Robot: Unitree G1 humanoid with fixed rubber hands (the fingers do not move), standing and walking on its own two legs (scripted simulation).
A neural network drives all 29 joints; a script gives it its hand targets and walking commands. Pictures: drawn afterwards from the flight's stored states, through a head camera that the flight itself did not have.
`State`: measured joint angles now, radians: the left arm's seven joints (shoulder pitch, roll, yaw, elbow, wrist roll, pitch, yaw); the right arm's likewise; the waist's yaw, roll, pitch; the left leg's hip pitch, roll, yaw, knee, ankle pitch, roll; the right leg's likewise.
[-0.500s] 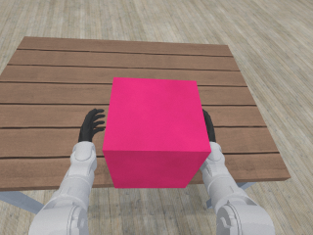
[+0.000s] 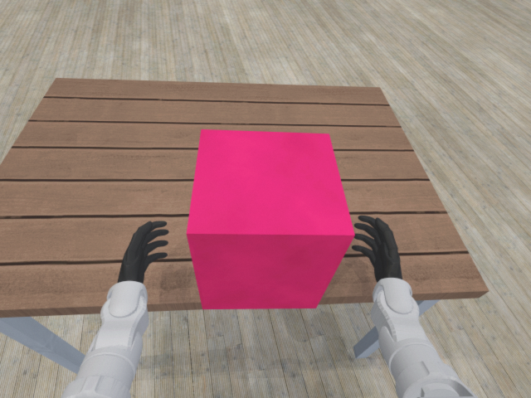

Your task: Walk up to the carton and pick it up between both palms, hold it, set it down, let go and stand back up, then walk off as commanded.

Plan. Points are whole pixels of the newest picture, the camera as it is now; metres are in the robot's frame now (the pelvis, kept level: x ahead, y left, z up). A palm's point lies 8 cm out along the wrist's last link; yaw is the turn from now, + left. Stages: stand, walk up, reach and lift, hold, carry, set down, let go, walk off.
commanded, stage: set down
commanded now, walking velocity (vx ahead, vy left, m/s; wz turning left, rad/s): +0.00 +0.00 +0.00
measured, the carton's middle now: (262, 225) +0.40 -0.01 +0.01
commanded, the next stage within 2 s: none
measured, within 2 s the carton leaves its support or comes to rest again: neither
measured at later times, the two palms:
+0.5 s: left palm (114, 305) +0.26 +0.21 +0.01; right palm (395, 295) +0.26 -0.21 +0.02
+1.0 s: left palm (97, 350) +0.20 +0.21 +0.01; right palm (420, 340) +0.20 -0.22 +0.02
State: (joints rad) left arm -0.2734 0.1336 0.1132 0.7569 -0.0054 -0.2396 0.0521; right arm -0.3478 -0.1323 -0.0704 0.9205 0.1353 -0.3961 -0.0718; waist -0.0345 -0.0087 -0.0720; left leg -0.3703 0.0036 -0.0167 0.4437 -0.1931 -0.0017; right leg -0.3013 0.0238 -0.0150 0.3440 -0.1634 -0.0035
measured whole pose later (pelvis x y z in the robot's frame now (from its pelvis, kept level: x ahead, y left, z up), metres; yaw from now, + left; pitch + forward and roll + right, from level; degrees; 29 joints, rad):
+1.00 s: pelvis +0.00 -0.01 +0.00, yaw +0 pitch -2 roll -1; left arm 0.25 0.21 0.02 0.19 -0.13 -0.08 0.02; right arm 0.25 -0.14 -0.04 0.25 0.14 -0.17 -0.05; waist 0.00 -0.01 -0.01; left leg -0.18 0.00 -0.02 0.41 -0.20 0.00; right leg -0.13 0.02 -0.01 0.35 -0.19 -0.01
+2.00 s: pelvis +0.01 -0.02 +0.00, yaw +0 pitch -2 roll +0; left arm 0.33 0.23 0.01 0.38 -0.13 -0.07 0.01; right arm 0.33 -0.14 -0.04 0.35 0.14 -0.12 -0.04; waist 0.00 -0.01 0.04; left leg -0.15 0.00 -0.02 0.38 -0.20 0.00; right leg -0.12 0.02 -0.01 0.35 -0.21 -0.02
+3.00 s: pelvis +0.03 -0.02 +0.00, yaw +0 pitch -1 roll +0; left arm 0.24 0.24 0.01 0.61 -0.02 0.01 0.02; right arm 0.28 -0.19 -0.04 0.65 0.07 -0.12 0.01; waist 0.00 0.00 0.03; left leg -0.15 0.00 -0.02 0.41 -0.24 0.00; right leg -0.11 0.02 -0.01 0.37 -0.25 -0.02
